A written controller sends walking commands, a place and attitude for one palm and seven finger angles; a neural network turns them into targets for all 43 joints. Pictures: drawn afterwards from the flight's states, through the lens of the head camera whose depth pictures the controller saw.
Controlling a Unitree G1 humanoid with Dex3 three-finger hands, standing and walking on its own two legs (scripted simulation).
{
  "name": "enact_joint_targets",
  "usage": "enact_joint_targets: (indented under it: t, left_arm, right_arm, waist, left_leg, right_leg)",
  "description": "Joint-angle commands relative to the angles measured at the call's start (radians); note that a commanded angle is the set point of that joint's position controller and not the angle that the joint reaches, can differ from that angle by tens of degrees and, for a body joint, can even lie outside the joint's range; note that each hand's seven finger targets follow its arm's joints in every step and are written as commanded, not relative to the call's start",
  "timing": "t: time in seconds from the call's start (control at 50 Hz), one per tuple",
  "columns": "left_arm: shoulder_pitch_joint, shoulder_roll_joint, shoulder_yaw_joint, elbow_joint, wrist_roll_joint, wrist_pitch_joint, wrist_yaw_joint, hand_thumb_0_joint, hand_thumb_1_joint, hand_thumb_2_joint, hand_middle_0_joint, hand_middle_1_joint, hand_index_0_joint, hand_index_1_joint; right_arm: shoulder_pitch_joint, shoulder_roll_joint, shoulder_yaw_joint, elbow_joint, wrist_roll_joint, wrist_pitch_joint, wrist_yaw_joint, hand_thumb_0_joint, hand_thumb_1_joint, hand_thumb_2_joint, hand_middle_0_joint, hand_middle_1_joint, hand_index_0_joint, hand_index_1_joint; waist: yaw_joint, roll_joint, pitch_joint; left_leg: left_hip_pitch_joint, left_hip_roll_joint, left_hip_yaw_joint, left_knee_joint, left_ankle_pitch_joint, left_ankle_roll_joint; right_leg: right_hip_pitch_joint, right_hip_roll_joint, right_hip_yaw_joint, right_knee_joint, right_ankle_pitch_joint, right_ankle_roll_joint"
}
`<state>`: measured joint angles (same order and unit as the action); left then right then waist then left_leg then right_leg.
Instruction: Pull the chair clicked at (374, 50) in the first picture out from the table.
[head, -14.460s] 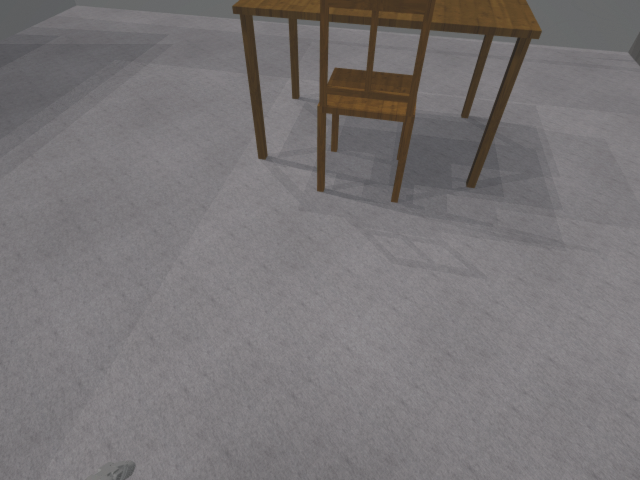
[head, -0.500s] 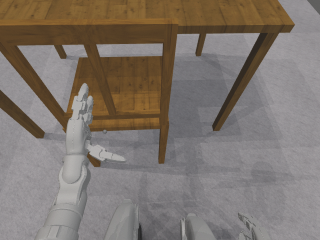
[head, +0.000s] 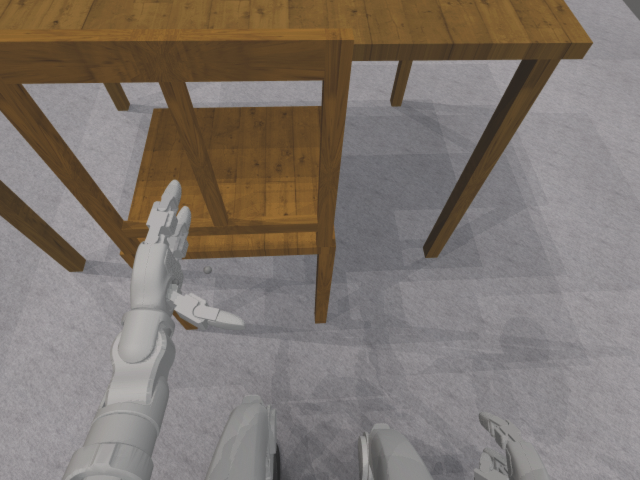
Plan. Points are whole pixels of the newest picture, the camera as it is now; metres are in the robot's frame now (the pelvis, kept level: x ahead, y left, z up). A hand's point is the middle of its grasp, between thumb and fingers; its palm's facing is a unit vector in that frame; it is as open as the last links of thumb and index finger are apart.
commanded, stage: aim the fingers beside a spindle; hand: left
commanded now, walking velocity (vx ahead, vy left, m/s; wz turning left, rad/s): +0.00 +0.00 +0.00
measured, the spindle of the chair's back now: (201, 165) +0.51 +0.18 +0.04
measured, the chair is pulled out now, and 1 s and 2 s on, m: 0.00 0.00 0.00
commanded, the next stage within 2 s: push the fingers through the gap in 0.60 s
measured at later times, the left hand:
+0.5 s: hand (202, 262) +0.36 +0.15 +0.04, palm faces +0.03 -1.00 -0.03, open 16.9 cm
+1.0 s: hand (206, 242) +0.40 +0.15 +0.03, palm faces +0.04 -1.00 -0.04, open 16.9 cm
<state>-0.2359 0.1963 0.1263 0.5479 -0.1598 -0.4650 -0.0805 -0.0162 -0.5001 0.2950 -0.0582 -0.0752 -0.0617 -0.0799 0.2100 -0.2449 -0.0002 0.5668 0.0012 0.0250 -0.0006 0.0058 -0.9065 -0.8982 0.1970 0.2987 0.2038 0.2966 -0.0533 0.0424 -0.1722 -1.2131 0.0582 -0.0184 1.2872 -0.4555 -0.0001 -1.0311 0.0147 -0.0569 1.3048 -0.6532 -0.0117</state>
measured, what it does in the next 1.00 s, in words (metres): stands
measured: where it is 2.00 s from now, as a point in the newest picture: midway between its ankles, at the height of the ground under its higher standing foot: outside the picture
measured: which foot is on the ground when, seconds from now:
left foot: down 0.00-1.00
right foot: down 0.00-1.00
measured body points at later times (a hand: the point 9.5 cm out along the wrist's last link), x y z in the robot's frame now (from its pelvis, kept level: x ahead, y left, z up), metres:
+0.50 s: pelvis +0.01 +0.01 +0.00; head +0.11 +0.02 +0.44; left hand +0.36 +0.21 +0.04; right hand +0.13 -0.24 -0.11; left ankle +0.08 +0.12 -0.61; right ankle -0.01 -0.12 -0.61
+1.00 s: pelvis +0.00 +0.01 +0.00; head +0.11 +0.02 +0.43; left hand +0.39 +0.21 +0.04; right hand +0.12 -0.24 -0.12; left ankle +0.08 +0.12 -0.61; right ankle -0.01 -0.12 -0.61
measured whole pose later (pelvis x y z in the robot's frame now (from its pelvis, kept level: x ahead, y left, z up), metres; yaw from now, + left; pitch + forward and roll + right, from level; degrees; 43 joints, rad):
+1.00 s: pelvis +0.00 +0.01 +0.00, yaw +0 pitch +22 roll -3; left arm -0.36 0.21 0.15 0.60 -0.12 -0.47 -0.02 -0.02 -0.50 0.29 -0.06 -0.08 -0.06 -0.08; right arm 0.22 -0.24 0.00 0.58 -0.01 0.04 0.00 0.01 -0.91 -0.90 0.20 0.30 0.20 0.30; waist -0.07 0.05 -0.17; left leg -1.24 0.06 -0.02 1.30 -0.46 0.01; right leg -1.05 0.01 -0.05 1.31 -0.65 0.00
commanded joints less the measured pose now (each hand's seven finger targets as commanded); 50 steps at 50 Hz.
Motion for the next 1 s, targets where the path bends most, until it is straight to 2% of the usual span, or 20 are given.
enact_joint_targets:
  t: [0.0,0.04,0.12,0.18,0.2,0.24,0.26,0.3,0.34,0.42,0.48,0.6,0.64,0.66,0.7,0.8,0.84,0.88,0.94,0.98]
  left_arm:
    - [-0.269,0.164,0.083,-0.363,-0.005,-0.113,0.034,0.000,-0.500,0.300,-0.060,-0.080,-0.060,-0.080]
    - [-0.235,0.205,0.129,-0.358,0.004,-0.122,0.059,0.000,-0.500,0.300,-0.060,-0.080,-0.060,-0.080]
    - [-0.199,0.151,0.089,-0.188,0.019,-0.083,0.051,0.000,-0.500,0.300,-0.060,-0.080,-0.060,-0.080]
    - [-0.174,0.104,0.052,-0.102,0.005,-0.044,0.006,0.000,-0.500,0.300,-0.060,-0.080,-0.060,-0.080]
    - [-0.177,0.093,0.043,-0.093,-0.004,-0.037,-0.010,0.000,-0.500,0.300,-0.060,-0.080,-0.060,-0.080]
    - [-0.177,0.081,0.027,-0.161,-0.017,-0.048,-0.030,0.000,-0.500,0.300,-0.060,-0.080,-0.060,-0.080]
    - [-0.218,0.072,0.007,-0.227,-0.022,-0.060,-0.031,0.000,-0.500,0.300,-0.060,-0.080,-0.060,-0.080]
    - [-0.211,0.084,0.011,-0.341,-0.028,-0.085,-0.016,0.000,-0.500,0.300,-0.060,-0.080,-0.060,-0.080]
    - [-0.235,0.136,0.044,-0.420,-0.017,-0.110,0.018,0.000,-0.500,0.300,-0.060,-0.080,-0.060,-0.080]
    - [-0.203,0.157,0.075,-0.316,0.029,-0.103,0.077,0.000,-0.500,0.300,-0.060,-0.080,-0.060,-0.080]
    - [-0.208,0.118,0.059,-0.190,0.045,-0.080,0.080,0.000,-0.500,0.300,-0.060,-0.080,-0.060,-0.080]
    - [-0.184,0.084,0.024,-0.238,0.002,-0.065,0.021,0.000,-0.500,0.300,-0.060,-0.080,-0.060,-0.080]
    - [-0.200,0.076,0.002,-0.301,-0.002,-0.077,0.018,0.000,-0.500,0.300,-0.060,-0.080,-0.060,-0.080]
    - [-0.206,0.104,0.024,-0.327,-0.001,-0.086,0.025,0.000,-0.500,0.300,-0.060,-0.080,-0.060,-0.080]
    - [-0.251,0.097,0.011,-0.322,0.010,-0.093,0.042,0.000,-0.500,0.300,-0.060,-0.080,-0.060,-0.080]
    - [-0.367,0.119,0.038,-0.190,0.046,-0.100,0.081,0.000,-0.500,0.300,-0.060,-0.080,-0.060,-0.080]
    - [-0.391,0.138,0.055,-0.185,0.051,-0.104,0.080,0.000,-0.500,0.300,-0.060,-0.080,-0.060,-0.080]
    - [-0.391,0.115,0.037,-0.174,0.048,-0.091,0.072,0.000,-0.500,0.300,-0.060,-0.080,-0.060,-0.080]
    - [-0.379,0.127,0.054,-0.152,0.034,-0.068,0.059,0.000,-0.500,0.300,-0.060,-0.080,-0.060,-0.080]
    - [-0.396,0.130,0.060,-0.126,0.027,-0.053,0.055,0.000,-0.500,0.300,-0.060,-0.080,-0.060,-0.080]
  right_arm:
    - [0.034,-0.135,-0.061,-0.114,-0.008,-0.044,-0.016,0.000,-0.900,-0.900,0.200,0.300,0.200,0.300]
    - [0.037,-0.134,-0.059,-0.111,-0.013,-0.042,-0.017,0.000,-0.900,-0.900,0.200,0.300,0.200,0.300]
    - [0.046,-0.132,-0.053,-0.094,-0.009,-0.032,-0.012,0.000,-0.900,-0.900,0.200,0.300,0.200,0.300]
    - [0.045,-0.140,-0.053,-0.098,-0.001,-0.025,-0.009,0.000,-0.900,-0.900,0.200,0.300,0.200,0.300]
    - [0.043,-0.143,-0.054,-0.100,0.002,-0.025,-0.011,0.000,-0.900,-0.900,0.200,0.300,0.200,0.300]
    - [0.042,-0.143,-0.058,-0.113,0.004,-0.030,-0.011,0.000,-0.900,-0.900,0.200,0.300,0.200,0.300]
    - [0.041,-0.141,-0.061,-0.115,0.003,-0.034,-0.011,0.000,-0.900,-0.900,0.200,0.300,0.200,0.300]
    - [0.043,-0.137,-0.066,-0.120,0.000,-0.043,-0.012,0.000,-0.900,-0.900,0.200,0.300,0.200,0.300]
    - [0.048,-0.138,-0.068,-0.110,-0.006,-0.047,-0.014,0.000,-0.900,-0.900,0.200,0.300,0.200,0.300]
    - [0.054,-0.135,-0.060,-0.092,-0.014,-0.039,-0.011,0.000,-0.900,-0.900,0.200,0.300,0.200,0.300]
    - [0.043,-0.135,-0.056,-0.089,-0.014,-0.027,-0.006,0.000,-0.900,-0.900,0.200,0.300,0.200,0.300]
    - [0.035,-0.140,-0.060,-0.124,-0.005,-0.025,-0.004,0.000,-0.900,-0.900,0.200,0.300,0.200,0.300]
    - [0.036,-0.137,-0.060,-0.126,-0.005,-0.028,-0.003,0.000,-0.900,-0.900,0.200,0.300,0.200,0.300]
    - [0.037,-0.139,-0.062,-0.124,-0.004,-0.028,-0.005,0.000,-0.900,-0.900,0.200,0.300,0.200,0.300]
    - [0.037,-0.135,-0.060,-0.113,-0.008,-0.029,-0.010,0.000,-0.900,-0.900,0.200,0.300,0.200,0.300]
    - [0.043,-0.138,-0.053,-0.075,-0.015,-0.029,-0.013,0.000,-0.900,-0.900,0.200,0.300,0.200,0.300]
    - [0.046,-0.141,-0.054,-0.078,-0.016,-0.031,-0.014,0.000,-0.900,-0.900,0.200,0.300,0.200,0.300]
    - [0.049,-0.142,-0.054,-0.082,-0.018,-0.028,-0.010,0.000,-0.900,-0.900,0.200,0.300,0.200,0.300]
    - [0.061,-0.146,-0.056,-0.088,-0.015,-0.020,-0.007,0.000,-0.900,-0.900,0.200,0.300,0.200,0.300]
    - [0.067,-0.144,-0.054,-0.083,-0.013,-0.013,-0.008,0.000,-0.900,-0.900,0.200,0.300,0.200,0.300]
  waist:
    - [0.001,0.054,-0.474]
    - [0.009,0.042,-0.471]
    - [-0.030,-0.049,-0.339]
    - [-0.030,-0.069,-0.288]
    - [-0.035,-0.083,-0.290]
    - [-0.018,-0.030,-0.353]
    - [-0.022,0.004,-0.391]
    - [-0.005,0.060,-0.461]
    - [-0.007,0.076,-0.483]
    - [-0.022,0.012,-0.372]
    - [-0.028,-0.013,-0.295]
    - [-0.006,0.007,-0.404]
    - [-0.012,0.035,-0.430]
    - [-0.007,0.038,-0.430]
    - [-0.032,0.008,-0.398]
    - [-0.057,-0.008,-0.309]
    - [-0.042,0.030,-0.357]
    - [-0.036,0.059,-0.395]
    - [-0.032,0.037,-0.436]
    - [-0.041,-0.001,-0.419]
  left_leg:
    - [0.530,-0.030,-0.022,-0.123,0.259,0.025]
    - [0.520,-0.028,-0.024,-0.126,0.277,0.023]
    - [0.409,-0.031,-0.014,-0.125,0.196,0.031]
    - [0.356,-0.038,-0.006,-0.128,0.140,0.030]
    - [0.351,-0.038,-0.004,-0.126,0.134,0.033]
    - [0.414,-0.036,-0.011,-0.131,0.179,0.029]
    - [0.460,-0.032,-0.016,-0.131,0.204,0.028]
    - [0.547,-0.029,-0.025,-0.137,0.265,0.022]
    - [0.589,-0.021,-0.037,-0.136,0.313,0.020]
    - [0.503,-0.021,-0.042,-0.140,0.254,0.022]
    - [0.430,-0.030,-0.034,-0.146,0.150,0.020]
    - [0.497,-0.029,-0.027,-0.149,0.208,0.019]
    - [0.539,-0.027,-0.034,-0.146,0.242,0.019]
    - [0.547,-0.024,-0.037,-0.148,0.248,0.018]
    - [0.523,-0.023,-0.039,-0.142,0.220,0.022]
    - [0.433,-0.029,-0.046,-0.129,0.103,0.022]
    - [0.459,-0.032,-0.043,-0.128,0.124,0.019]
    - [0.499,-0.032,-0.045,-0.134,0.149,0.015]
    - [0.514,-0.028,-0.044,-0.132,0.207,0.017]
    - [0.482,-0.029,-0.037,-0.131,0.194,0.021]
  right_leg:
    - [0.046,0.020,0.024,-0.216,0.360,-0.015]
    - [0.061,0.023,0.026,-0.207,0.378,-0.014]
    - [0.043,0.027,0.025,-0.227,0.340,-0.006]
    - [0.041,0.023,0.027,-0.246,0.303,-0.006]
    - [0.045,0.022,0.030,-0.251,0.301,-0.005]
    - [0.040,0.021,0.023,-0.236,0.324,-0.012]
    - [0.030,0.019,0.019,-0.231,0.336,-0.012]
    - [0.037,0.020,0.013,-0.224,0.360,-0.017]
    - [0.028,0.022,0.010,-0.213,0.381,-0.017]
    - [0.002,0.027,0.003,-0.210,0.338,-0.013]
    - [-0.024,0.026,0.001,-0.221,0.267,-0.012]
    - [0.025,0.023,0.006,-0.228,0.313,-0.018]
    - [0.019,0.024,0.003,-0.224,0.332,-0.018]
    - [0.020,0.024,0.004,-0.223,0.333,-0.019]
    - [-0.001,0.025,0.004,-0.225,0.315,-0.012]
    - [-0.065,0.025,0.003,-0.217,0.227,-0.012]
    - [-0.059,0.022,0.007,-0.210,0.237,-0.017]
    - [-0.055,0.022,0.004,-0.212,0.252,-0.020]
    - [-0.024,0.025,0.005,-0.216,0.298,-0.019]
    - [-0.005,0.026,0.009,-0.227,0.301,-0.013]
